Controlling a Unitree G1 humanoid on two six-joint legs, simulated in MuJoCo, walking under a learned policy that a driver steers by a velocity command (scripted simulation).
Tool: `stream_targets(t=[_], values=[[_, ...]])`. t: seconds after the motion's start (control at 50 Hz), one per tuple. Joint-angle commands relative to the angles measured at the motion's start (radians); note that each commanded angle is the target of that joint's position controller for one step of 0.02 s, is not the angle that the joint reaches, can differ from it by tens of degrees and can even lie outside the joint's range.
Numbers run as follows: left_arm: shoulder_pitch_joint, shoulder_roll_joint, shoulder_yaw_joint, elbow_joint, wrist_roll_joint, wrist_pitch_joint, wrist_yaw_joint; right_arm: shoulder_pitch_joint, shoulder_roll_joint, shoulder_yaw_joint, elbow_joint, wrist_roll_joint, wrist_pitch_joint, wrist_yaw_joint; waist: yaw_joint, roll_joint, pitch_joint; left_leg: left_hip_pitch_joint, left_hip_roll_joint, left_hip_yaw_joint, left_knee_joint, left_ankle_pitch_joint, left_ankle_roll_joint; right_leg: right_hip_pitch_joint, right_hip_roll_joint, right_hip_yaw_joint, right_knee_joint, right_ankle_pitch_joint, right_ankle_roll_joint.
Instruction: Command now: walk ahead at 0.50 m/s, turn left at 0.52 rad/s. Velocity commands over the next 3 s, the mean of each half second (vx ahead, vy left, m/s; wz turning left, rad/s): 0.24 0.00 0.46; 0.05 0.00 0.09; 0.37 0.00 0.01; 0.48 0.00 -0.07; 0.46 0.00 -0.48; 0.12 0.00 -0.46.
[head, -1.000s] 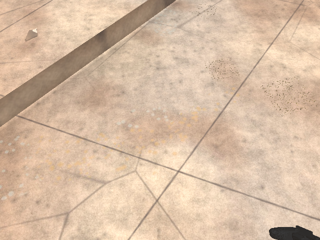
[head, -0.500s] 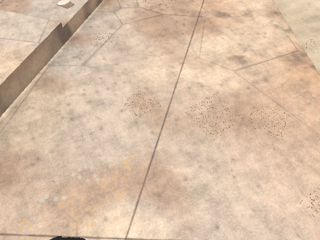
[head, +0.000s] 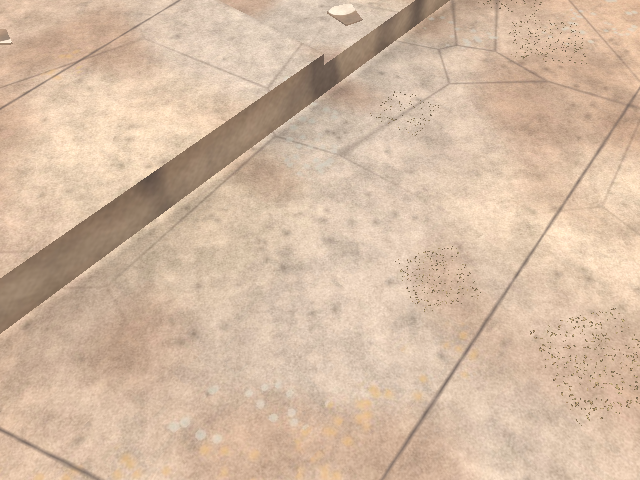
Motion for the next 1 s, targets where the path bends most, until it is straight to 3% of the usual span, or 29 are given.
stream_targets(t=[0.02,0.04,0.06,0.08,0.1,0.12,0.14,0.16,0.2,0.22,0.28,0.4,0.5,0.56,0.6,0.62,0.64,0.66,0.68,0.7,0.72,0.78,0.84,0.86,0.9,0.92,0.96,1.0], values=[[0.004,0.184,0.040,-0.033,0.003,0.006,0.013,0.006,-0.071,-0.018,-0.063,-0.004,-0.010,-0.008,-0.053,-0.115,-0.010,0.102,-0.085,0.069,-0.032,-0.132,0.063,0.010,-0.289,0.033,0.153,1.078,-0.095],[0.000,0.200,0.044,-0.032,0.005,0.017,0.014,0.089,-0.088,-0.029,-0.043,-0.004,-0.014,-0.014,-0.089,-0.117,-0.062,0.196,-0.123,0.074,-0.052,-0.180,0.089,0.009,-0.289,0.026,0.299,1.144,-0.094],[-0.012,0.206,0.046,-0.039,0.000,0.026,0.013,0.234,-0.112,-0.045,0.003,-0.014,-0.026,-0.026,-0.154,-0.084,-0.137,0.379,-0.153,0.054,-0.136,-0.136,0.118,-0.066,-0.270,0.013,0.528,1.059,-0.073],[-0.009,0.178,0.037,-0.068,-0.005,0.024,0.010,0.366,-0.198,-0.075,0.033,-0.027,-0.031,-0.044,-0.203,0.008,-0.236,0.623,0.002,-0.156,-0.182,-0.117,0.170,-0.278,-0.232,0.011,0.841,0.701,-0.033],[0.020,0.089,0.025,-0.142,-0.023,0.018,-0.004,0.284,-0.317,-0.104,-0.003,-0.002,-0.019,-0.053,-0.111,0.267,-0.321,0.888,0.310,-0.723,-0.261,0.202,0.344,-0.710,0.019,0.078,1.246,-0.199,0.043],[-0.072,0.163,0.034,-0.156,-0.009,0.013,-0.003,0.323,-0.309,-0.106,-0.011,0.034,-0.011,-0.056,-0.163,0.047,-0.352,0.874,0.317,-0.703,-0.285,0.471,0.361,-0.771,-0.012,0.290,1.276,-0.155,0.040],[-0.116,0.127,0.023,-0.171,-0.024,0.007,-0.002,0.271,-0.266,-0.094,-0.002,0.037,-0.013,-0.067,-0.132,0.015,-0.242,0.780,0.300,-0.546,-0.266,0.619,0.341,-0.796,-0.063,0.310,1.241,-0.077,0.034],[-0.106,0.119,0.020,-0.158,-0.021,0.003,0.004,0.228,-0.200,-0.077,0.003,0.040,-0.015,-0.071,-0.089,-0.046,-0.129,0.630,0.240,-0.446,-0.285,0.671,0.281,-0.759,-0.096,0.306,1.132,-0.037,0.033],[-0.091,0.124,0.023,-0.155,0.014,0.037,0.002,0.151,-0.142,-0.056,-0.012,0.045,-0.016,-0.078,-0.029,-0.038,-0.082,0.475,0.142,-0.343,-0.326,0.636,0.217,-0.665,-0.114,0.314,1.014,-0.021,0.046],[-0.078,0.120,0.025,-0.155,0.020,0.056,0.000,0.151,-0.143,-0.053,-0.015,0.043,-0.021,-0.074,-0.017,-0.030,-0.094,0.443,0.127,-0.326,-0.329,0.668,0.206,-0.630,-0.106,0.311,0.975,-0.017,0.054],[-0.074,0.098,0.020,-0.165,0.012,0.083,-0.002,0.174,-0.189,-0.064,-0.012,0.031,-0.031,-0.067,-0.005,-0.016,-0.132,0.421,0.091,-0.285,-0.324,0.742,0.188,-0.621,-0.086,0.290,0.882,0.039,0.069],[-0.199,0.110,0.018,-0.198,0.003,0.098,0.001,0.235,-0.165,-0.048,0.004,0.026,-0.017,-0.076,-0.061,0.050,-0.123,0.480,0.079,-0.290,-0.327,0.629,0.112,-0.652,-0.087,0.294,0.694,0.167,0.054],[-0.240,0.113,0.015,-0.198,-0.007,0.100,0.009,0.253,-0.157,-0.037,0.021,0.011,-0.008,-0.085,-0.085,0.058,-0.090,0.538,0.116,-0.330,-0.297,0.609,0.127,-0.610,-0.061,0.299,0.566,0.107,0.029],[-0.222,0.106,0.012,-0.186,-0.014,0.095,0.019,0.232,-0.154,-0.030,0.031,0.010,-0.002,-0.089,-0.081,0.065,-0.068,0.525,0.125,-0.356,-0.255,0.608,0.127,-0.508,-0.031,0.290,0.437,0.040,0.004],[-0.166,0.091,0.008,-0.163,-0.015,0.087,0.026,0.193,-0.147,-0.021,0.035,0.023,0.001,-0.097,-0.039,0.048,-0.057,0.486,0.103,-0.367,-0.209,0.516,0.087,-0.363,-0.027,0.288,0.210,0.136,-0.017],[-0.128,0.099,0.007,-0.149,-0.004,0.076,0.030,0.184,-0.131,-0.012,0.032,0.032,-0.003,-0.100,-0.019,0.013,-0.073,0.418,0.075,-0.365,-0.186,0.382,0.037,-0.222,-0.083,0.347,0.082,0.348,-0.029],[-0.112,0.165,0.013,-0.153,0.010,0.064,0.038,0.230,-0.080,0.005,0.020,0.032,-0.010,-0.101,-0.055,-0.123,-0.128,0.358,0.001,-0.306,-0.101,0.104,-0.008,-0.105,-0.268,0.526,0.075,0.666,-0.069],[-0.176,0.181,0.011,-0.157,-0.012,0.072,0.030,0.312,-0.075,0.000,0.061,0.040,0.009,-0.104,-0.096,-0.218,-0.134,0.359,-0.121,-0.219,-0.088,-0.323,-0.030,-0.157,-0.365,0.597,0.140,0.941,-0.212],[-0.173,0.126,-0.004,-0.157,-0.013,0.073,0.019,0.275,-0.116,-0.006,0.075,0.029,0.023,-0.109,-0.065,-0.186,-0.135,0.374,-0.116,-0.201,-0.043,-0.437,-0.035,-0.192,-0.374,0.619,0.116,0.905,-0.250],[-0.183,0.109,-0.015,-0.150,-0.006,0.069,0.014,0.233,-0.116,-0.009,0.078,0.031,0.031,-0.107,-0.057,-0.167,-0.112,0.381,-0.115,-0.203,-0.031,-0.441,-0.040,-0.226,-0.342,0.590,0.090,0.807,-0.240],[-0.210,0.108,-0.020,-0.147,0.000,0.071,0.015,0.209,-0.108,-0.007,0.084,0.036,0.036,-0.103,-0.066,-0.152,-0.098,0.391,-0.109,-0.198,-0.041,-0.425,-0.052,-0.246,-0.299,0.551,0.075,0.695,-0.210],[-0.243,0.132,-0.020,-0.121,-0.007,0.076,0.021,0.225,-0.072,0.007,0.130,0.032,0.041,-0.095,-0.093,-0.160,-0.087,0.480,-0.088,-0.174,-0.229,-0.206,-0.079,-0.272,-0.199,0.451,0.079,0.552,-0.118],[-0.219,0.145,-0.012,-0.095,-0.016,0.078,0.014,0.193,-0.105,0.010,0.158,0.017,0.032,-0.099,-0.064,-0.112,-0.073,0.528,-0.023,-0.230,-0.314,-0.055,-0.090,-0.314,-0.155,0.447,0.056,0.263,-0.055],[-0.203,0.137,-0.010,-0.086,-0.021,0.080,0.010,0.183,-0.124,0.006,0.178,0.024,0.031,-0.099,-0.042,-0.064,-0.018,0.463,-0.016,-0.237,-0.297,-0.075,-0.082,-0.320,-0.123,0.427,0.028,0.186,-0.045],[-0.208,0.126,-0.009,-0.058,-0.015,0.083,0.012,0.179,-0.096,0.013,0.205,0.029,0.022,-0.098,-0.052,-0.033,0.005,0.412,-0.010,-0.247,-0.330,-0.080,-0.076,-0.270,-0.116,0.409,0.054,0.207,-0.044],[-0.195,0.124,-0.009,-0.044,-0.012,0.083,0.010,0.190,-0.093,0.015,0.221,0.027,0.018,-0.100,-0.048,-0.027,-0.030,0.419,-0.016,-0.242,-0.342,-0.132,-0.069,-0.241,-0.110,0.405,0.056,0.147,-0.049],[-0.186,0.157,0.010,-0.030,-0.008,0.090,0.004,0.197,-0.102,0.011,0.234,0.018,0.011,-0.102,-0.040,-0.044,-0.030,0.373,-0.059,-0.206,-0.286,-0.338,-0.037,-0.241,-0.094,0.417,0.073,-0.107,-0.080],[-0.176,0.163,0.018,-0.023,-0.007,0.099,-0.005,0.187,-0.098,0.011,0.227,0.008,0.007,-0.095,-0.033,-0.065,0.042,0.282,-0.072,-0.205,-0.244,-0.494,-0.004,-0.304,-0.128,0.486,0.040,-0.332,-0.121]])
